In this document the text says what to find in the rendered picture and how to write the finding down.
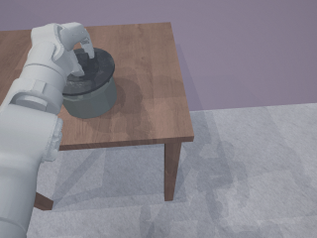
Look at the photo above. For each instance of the pot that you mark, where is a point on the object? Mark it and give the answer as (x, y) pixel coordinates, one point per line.
(93, 104)

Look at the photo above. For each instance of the knob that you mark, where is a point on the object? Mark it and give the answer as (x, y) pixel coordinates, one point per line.
(83, 60)

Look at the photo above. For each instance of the robot left hand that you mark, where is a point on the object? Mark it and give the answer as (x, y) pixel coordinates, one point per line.
(80, 35)

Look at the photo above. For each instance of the left robot forearm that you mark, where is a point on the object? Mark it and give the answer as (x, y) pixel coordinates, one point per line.
(44, 74)

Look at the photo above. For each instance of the left robot upper arm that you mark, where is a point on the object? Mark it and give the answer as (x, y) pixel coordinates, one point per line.
(28, 138)

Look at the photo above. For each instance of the table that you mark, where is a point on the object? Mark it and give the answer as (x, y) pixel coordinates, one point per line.
(151, 106)

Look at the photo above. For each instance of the lid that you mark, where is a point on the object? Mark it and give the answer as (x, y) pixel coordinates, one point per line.
(101, 69)

